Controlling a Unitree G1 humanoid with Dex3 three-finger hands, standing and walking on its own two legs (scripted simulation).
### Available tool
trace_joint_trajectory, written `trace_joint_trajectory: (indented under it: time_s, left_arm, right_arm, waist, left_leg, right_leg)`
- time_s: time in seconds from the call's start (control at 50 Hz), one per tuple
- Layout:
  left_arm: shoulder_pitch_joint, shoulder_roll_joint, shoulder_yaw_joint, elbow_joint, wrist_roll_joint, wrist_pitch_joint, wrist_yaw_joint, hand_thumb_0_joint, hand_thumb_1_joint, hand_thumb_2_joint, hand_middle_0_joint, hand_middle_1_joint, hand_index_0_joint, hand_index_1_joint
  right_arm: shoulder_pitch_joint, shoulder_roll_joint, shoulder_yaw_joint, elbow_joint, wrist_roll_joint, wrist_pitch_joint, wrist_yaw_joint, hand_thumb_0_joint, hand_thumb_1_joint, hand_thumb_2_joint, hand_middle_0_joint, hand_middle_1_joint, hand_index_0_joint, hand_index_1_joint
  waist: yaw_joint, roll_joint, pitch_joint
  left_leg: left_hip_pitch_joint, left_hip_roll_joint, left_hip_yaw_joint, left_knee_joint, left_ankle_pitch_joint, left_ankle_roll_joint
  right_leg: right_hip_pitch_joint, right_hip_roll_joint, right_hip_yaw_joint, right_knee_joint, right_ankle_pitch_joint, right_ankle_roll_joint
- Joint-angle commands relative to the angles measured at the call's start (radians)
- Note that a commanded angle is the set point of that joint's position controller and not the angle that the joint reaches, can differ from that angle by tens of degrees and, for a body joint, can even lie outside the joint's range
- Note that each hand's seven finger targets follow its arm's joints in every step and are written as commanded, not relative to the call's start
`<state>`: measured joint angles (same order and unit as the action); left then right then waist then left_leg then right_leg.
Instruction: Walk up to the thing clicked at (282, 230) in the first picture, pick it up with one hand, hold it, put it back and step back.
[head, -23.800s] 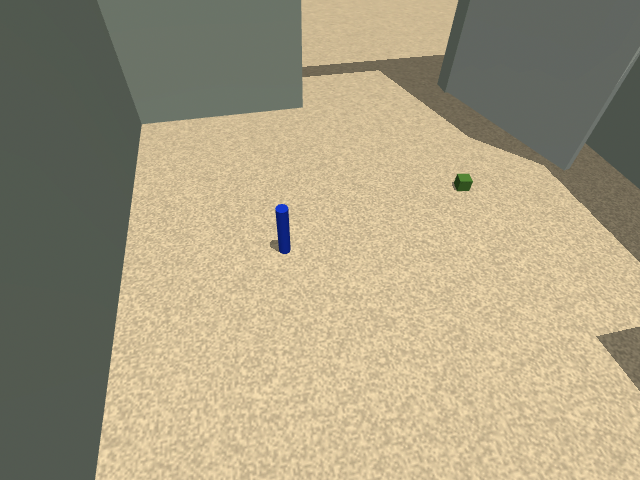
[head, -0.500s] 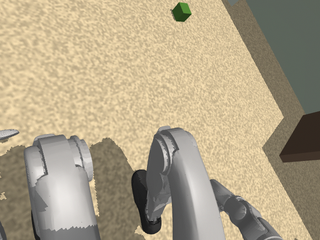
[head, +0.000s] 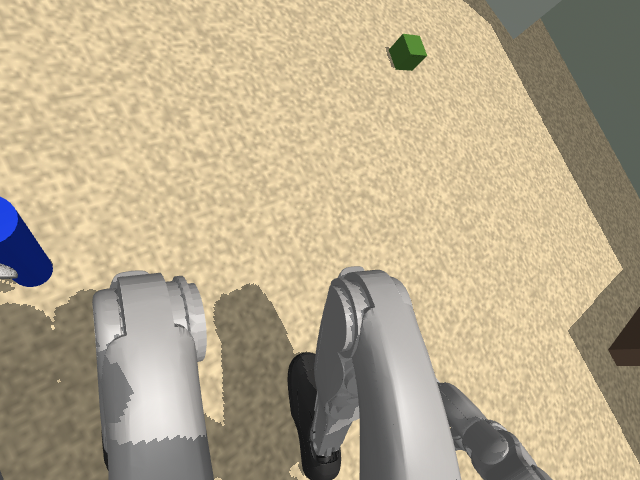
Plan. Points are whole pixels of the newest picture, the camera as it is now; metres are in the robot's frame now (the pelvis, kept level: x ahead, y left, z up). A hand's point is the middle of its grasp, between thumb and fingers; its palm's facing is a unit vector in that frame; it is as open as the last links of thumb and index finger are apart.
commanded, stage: rise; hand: left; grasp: from the side
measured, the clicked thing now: (13, 250) +0.36 +0.31 -0.18
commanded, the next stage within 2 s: home in 0.16 s
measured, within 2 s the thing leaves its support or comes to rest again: neither
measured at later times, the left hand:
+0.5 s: hand out of the picture +0.27 +0.44 +0.05, palm faces +0.44 -0.72 -0.53, open 17.4 cm
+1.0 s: hand out of the picture +0.23 +0.29 +0.24, palm faces +0.38 -0.82 -0.43, open 17.5 cm
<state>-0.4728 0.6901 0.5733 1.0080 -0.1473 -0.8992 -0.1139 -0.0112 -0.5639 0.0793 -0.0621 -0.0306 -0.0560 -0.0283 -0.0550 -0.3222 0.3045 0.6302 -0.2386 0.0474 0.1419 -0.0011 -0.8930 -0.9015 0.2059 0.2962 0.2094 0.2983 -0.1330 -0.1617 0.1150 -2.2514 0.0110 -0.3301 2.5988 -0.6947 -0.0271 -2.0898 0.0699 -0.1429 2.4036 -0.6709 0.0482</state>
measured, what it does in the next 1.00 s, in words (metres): rises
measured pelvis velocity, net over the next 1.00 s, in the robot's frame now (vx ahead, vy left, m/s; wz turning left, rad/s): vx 0.06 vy -0.02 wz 0.22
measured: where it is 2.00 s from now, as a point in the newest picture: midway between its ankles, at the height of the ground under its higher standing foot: (235, 462)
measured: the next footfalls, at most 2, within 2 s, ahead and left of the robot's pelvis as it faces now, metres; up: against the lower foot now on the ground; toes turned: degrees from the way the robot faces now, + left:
none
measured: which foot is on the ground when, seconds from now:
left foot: down 0.00-1.00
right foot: down 0.00-1.00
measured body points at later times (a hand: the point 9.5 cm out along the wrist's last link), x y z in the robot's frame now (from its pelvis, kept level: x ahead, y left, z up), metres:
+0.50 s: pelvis +0.00 -0.02 +0.10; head +0.19 +0.07 +0.50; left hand +0.25 +0.48 +0.08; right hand +0.20 -0.25 -0.03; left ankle +0.08 +0.13 -0.26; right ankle +0.13 -0.14 -0.26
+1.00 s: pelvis +0.06 -0.02 +0.33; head +0.16 +0.02 +0.77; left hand +0.21 +0.33 +0.27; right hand +0.30 -0.22 +0.24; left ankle +0.08 +0.13 -0.26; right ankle +0.13 -0.14 -0.26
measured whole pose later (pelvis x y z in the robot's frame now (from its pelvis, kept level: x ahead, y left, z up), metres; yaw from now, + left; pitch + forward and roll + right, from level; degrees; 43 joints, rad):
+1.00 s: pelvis +0.06 -0.02 +0.33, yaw +13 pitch +23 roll -3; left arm 0.14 0.33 0.17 0.33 0.00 0.16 0.16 0.00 -0.54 0.05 -0.06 -0.05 -0.06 -0.05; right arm 0.15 -0.24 0.00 0.51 0.05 0.00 -0.13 0.01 -0.90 -0.90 0.20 0.30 0.21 0.30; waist -0.02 0.02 -0.18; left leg -1.24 0.06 -0.07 1.42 -0.57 -0.04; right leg -1.18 -0.02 -0.04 1.38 -0.59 0.02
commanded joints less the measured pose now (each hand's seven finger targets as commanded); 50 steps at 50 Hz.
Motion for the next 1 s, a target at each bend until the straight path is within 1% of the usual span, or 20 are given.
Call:
trace_joint_trajectory:
  time_s: [0.0, 0.08, 0.1, 0.12, 0.14, 0.16, 0.18, 0.24, 0.28, 0.34, 0.4, 0.46, 0.54, 0.58, 0.64, 0.68, 0.72, 0.74, 0.78, 0.98]
  left_arm:
    - [-0.179, 0.139, 0.000, -0.176, -0.055, 0.033, -0.081, 0.000, -0.611, 0.032, -0.044, -0.022, -0.060, -0.011]
    - [-0.196, 0.164, 0.025, -0.171, -0.080, 0.080, -0.146, 0.000, -0.524, 0.051, -0.023, 0.000, -0.006, 0.000]
    - [-0.143, 0.434, 0.119, -0.188, 0.100, 0.146, -0.086, 0.000, -0.499, 0.058, -0.053, -0.013, -0.039, -0.024]
    - [-0.192, 0.390, 0.104, -0.249, 0.087, 0.183, -0.068, 0.000, -0.485, 0.057, -0.053, -0.013, -0.040, -0.022]
    - [-0.200, 0.275, 0.038, -0.253, 0.090, 0.215, -0.068, 0.000, -0.495, 0.067, -0.053, -0.026, -0.038, -0.037]
    - [-0.173, 0.265, 0.045, -0.281, 0.102, 0.243, -0.066, 0.000, -0.522, 0.071, -0.066, -0.049, -0.053, -0.058]
    - [-0.137, 0.277, 0.058, -0.283, 0.115, 0.280, -0.054, 0.000, -0.518, 0.065, -0.069, -0.044, -0.057, -0.052]
    - [-0.131, 0.428, 0.132, -0.390, 0.153, 0.367, -0.018, 0.000, -0.547, 0.076, -0.079, -0.063, -0.064, -0.074]
    - [-0.139, 0.360, 0.081, -0.375, 0.169, 0.431, -0.003, 0.000, -0.560, 0.050, -0.050, -0.052, -0.049, -0.053]
    - [-0.021, 0.319, 0.072, -0.313, 0.185, 0.523, 0.029, 0.000, -0.553, 0.054, -0.051, -0.053, -0.050, -0.053]
    - [0.013, 0.258, 0.013, -0.416, 0.193, 0.605, 0.060, 0.000, -0.528, 0.070, -0.055, -0.058, -0.054, -0.059]
    - [0.093, 0.181, -0.048, -0.473, 0.188, 0.687, 0.097, 0.000, -0.502, 0.086, -0.060, -0.064, -0.059, -0.065]
    - [0.188, 0.170, -0.080, -0.719, 0.179, 0.766, 0.144, 0.000, -0.527, 0.071, -0.056, -0.059, -0.055, -0.060]
    - [0.274, 0.164, -0.062, -0.757, 0.169, 0.805, 0.173, 0.000, -0.500, 0.085, -0.057, -0.062, -0.056, -0.063]
    - [0.366, 0.084, -0.098, -0.739, 0.166, 0.854, 0.204, 0.000, -0.537, 0.064, -0.052, -0.055, -0.051, -0.056]
    - [0.357, 0.105, -0.086, -0.823, 0.160, 0.870, 0.225, 0.000, -0.530, 0.067, -0.052, -0.056, -0.051, -0.057]
    - [0.429, 0.017, -0.147, -0.820, 0.156, 0.902, 0.237, 0.000, -0.566, 0.046, -0.048, -0.050, -0.047, -0.050]
    - [0.412, 0.025, -0.149, -0.872, 0.153, 0.909, 0.248, 0.000, -0.541, 0.061, -0.051, -0.054, -0.050, -0.054]
    - [0.491, -0.090, -0.228, -0.778, 0.154, 0.940, 0.255, 0.000, -0.558, 0.051, -0.049, -0.051, -0.048, -0.051]
    - [0.607, -0.221, -0.370, -0.883, 0.147, 1.050, 0.301, 0.000, -0.594, 0.030, -0.045, -0.045, -0.044, -0.046]
  right_arm:
    - [0.062, -0.309, -0.158, -0.053, 0.048, 0.003, -0.036, 0.000, -0.875, -0.893, 0.202, 0.301, 0.201, 0.301]
    - [0.073, -0.295, -0.184, -0.067, 0.081, -0.004, -0.051, 0.000, -0.791, -0.878, 0.203, 0.300, 0.203, 0.300]
    - [0.110, -0.288, -0.254, -0.029, 0.117, 0.014, -0.064, 0.000, -0.871, -0.907, 0.202, 0.303, 0.201, 0.303]
    - [0.107, -0.272, -0.254, -0.059, 0.131, 0.022, -0.064, 0.000, -0.897, -0.906, 0.203, 0.302, 0.202, 0.302]
    - [0.126, -0.264, -0.269, -0.059, 0.143, 0.026, -0.058, 0.000, -0.896, -0.906, 0.202, 0.302, 0.202, 0.302]
    - [0.138, -0.257, -0.279, -0.048, 0.152, 0.032, -0.056, 0.000, -0.920, -0.913, 0.202, 0.303, 0.202, 0.303]
    - [0.159, -0.253, -0.291, -0.031, 0.162, 0.035, -0.061, 0.000, -0.922, -0.913, 0.202, 0.303, 0.202, 0.303]
    - [0.183, -0.228, -0.319, -0.039, 0.188, 0.054, -0.071, 0.000, -0.952, -0.919, 0.203, 0.302, 0.202, 0.302]
    - [0.192, -0.204, -0.334, -0.047, 0.203, 0.063, -0.079, 0.000, -0.895, -0.902, 0.201, 0.302, 0.201, 0.302]
    - [0.198, -0.196, -0.352, -0.062, 0.219, 0.066, -0.096, 0.000, -0.895, -0.902, 0.201, 0.302, 0.201, 0.302]
    - [0.208, -0.190, -0.371, -0.093, 0.233, 0.070, -0.109, 0.000, -0.895, -0.902, 0.201, 0.302, 0.201, 0.302]
    - [0.201, -0.181, -0.381, -0.129, 0.251, 0.064, -0.119, 0.000, -0.894, -0.902, 0.202, 0.302, 0.201, 0.302]
    - [0.203, -0.169, -0.394, -0.172, 0.269, 0.057, -0.148, 0.000, -0.895, -0.902, 0.201, 0.302, 0.201, 0.302]
    - [0.199, -0.146, -0.391, -0.181, 0.279, 0.051, -0.164, 0.000, -0.894, -0.902, 0.201, 0.302, 0.201, 0.302]
    - [0.181, -0.115, -0.381, -0.199, 0.284, 0.036, -0.191, 0.000, -0.895, -0.902, 0.201, 0.302, 0.201, 0.302]
    - [0.189, -0.097, -0.379, -0.204, 0.287, 0.027, -0.210, 0.000, -0.895, -0.902, 0.201, 0.302, 0.201, 0.301]
    - [0.189, -0.078, -0.374, -0.219, 0.284, 0.009, -0.226, 0.000, -0.895, -0.902, 0.201, 0.302, 0.201, 0.301]
    - [0.204, -0.075, -0.370, -0.210, 0.283, 0.001, -0.234, 0.000, -0.895, -0.902, 0.201, 0.301, 0.201, 0.301]
    - [0.210, -0.065, -0.366, -0.207, 0.282, -0.023, -0.249, 0.000, -0.895, -0.902, 0.201, 0.302, 0.201, 0.302]
    - [0.269, -0.034, -0.344, -0.218, 0.278, -0.093, -0.300, 0.000, -0.895, -0.902, 0.201, 0.301, 0.201, 0.301]
  waist:
    - [-0.027, 0.478, -0.580]
    - [-0.009, 0.395, -0.577]
    - [0.090, 0.507, -0.696]
    - [0.076, 0.573, -0.728]
    - [0.053, 0.570, -0.721]
    - [0.060, 0.563, -0.709]
    - [0.066, 0.566, -0.731]
    - [0.115, 0.548, -0.826]
    - [0.079, 0.480, -0.795]
    - [0.101, 0.385, -0.771]
    - [0.104, 0.358, -0.834]
    - [0.095, 0.278, -0.808]
    - [0.132, 0.308, -0.884]
    - [0.149, 0.278, -0.891]
    - [0.136, 0.261, -0.819]
    - [0.147, 0.253, -0.835]
    - [0.133, 0.253, -0.799]
    - [0.133, 0.263, -0.792]
    - [0.101, 0.223, -0.704]
    - [0.100, 0.232, -0.570]
  left_leg:
    - [0.433, 0.036, 0.125, -0.409, 0.050, 0.003]
    - [0.377, 0.030, 0.144, -0.416, 0.008, 0.021]
    - [0.537, 0.030, 0.175, -0.502, 0.051, 0.013]
    - [0.564, 0.040, 0.169, -0.544, 0.037, 0.007]
    - [0.571, 0.041, 0.166, -0.571, 0.013, 0.005]
    - [0.584, 0.042, 0.166, -0.583, 0.025, 0.004]
    - [0.621, 0.037, 0.177, -0.579, 0.088, 0.002]
    - [0.624, 0.028, 0.216, -0.580, 0.142, 0.016]
    - [0.596, 0.023, 0.227, -0.609, 0.091, 0.030]
    - [0.578, 0.019, 0.242, -0.649, 0.073, 0.041]
    - [0.656, 0.019, 0.242, -0.720, 0.066, 0.043]
    - [0.665, 0.019, 0.245, -0.793, 0.011, 0.052]
    - [0.816, 0.024, 0.247, -0.925, 0.000, 0.048]
    - [0.858, 0.021, 0.262, -0.963, 0.037, 0.047]
    - [0.905, 0.018, 0.275, -1.031, 0.064, 0.049]
    - [0.949, 0.014, 0.299, -1.058, 0.123, 0.051]
    - [0.995, 0.012, 0.312, -1.108, 0.156, 0.051]
    - [1.027, 0.011, 0.314, -1.135, 0.166, 0.050]
    - [1.080, 0.013, 0.312, -1.188, 0.204, 0.052]
    - [1.398, 0.015, 0.313, -1.456, 0.381, 0.038]
  right_leg:
    - [0.133, 0.008, -0.099, -0.179, 0.131, -0.079]
    - [0.149, 0.004, -0.082, -0.219, 0.087, -0.076]
    - [0.152, -0.009, -0.052, -0.257, 0.082, -0.086]
    - [0.136, -0.007, -0.046, -0.252, 0.072, -0.089]
    - [0.099, -0.010, -0.042, -0.254, 0.061, -0.092]
    - [0.083, -0.011, -0.045, -0.255, 0.073, -0.095]
    - [0.084, -0.016, -0.038, -0.261, 0.105, -0.095]
    - [0.148, -0.019, 0.002, -0.301, 0.121, -0.099]
    - [0.166, -0.024, 0.018, -0.352, 0.090, -0.095]
    - [0.212, -0.023, 0.026, -0.427, 0.067, -0.091]
    - [0.268, -0.029, 0.033, -0.500, 0.064, -0.087]
    - [0.332, -0.031, 0.045, -0.600, 0.024, -0.081]
    - [0.459, -0.039, 0.070, -0.710, 0.023, -0.080]
    - [0.562, -0.043, 0.092, -0.774, 0.041, -0.075]
    - [0.661, -0.049, 0.105, -0.858, 0.057, -0.071]
    - [0.761, -0.053, 0.129, -0.924, 0.093, -0.068]
    - [0.837, -0.057, 0.138, -0.988, 0.123, -0.066]
    - [0.874, -0.060, 0.140, -1.018, 0.134, -0.066]
    - [0.910, -0.057, 0.125, -1.075, 0.184, -0.065]
    - [1.221, -0.066, 0.104, -1.330, 0.359, -0.062]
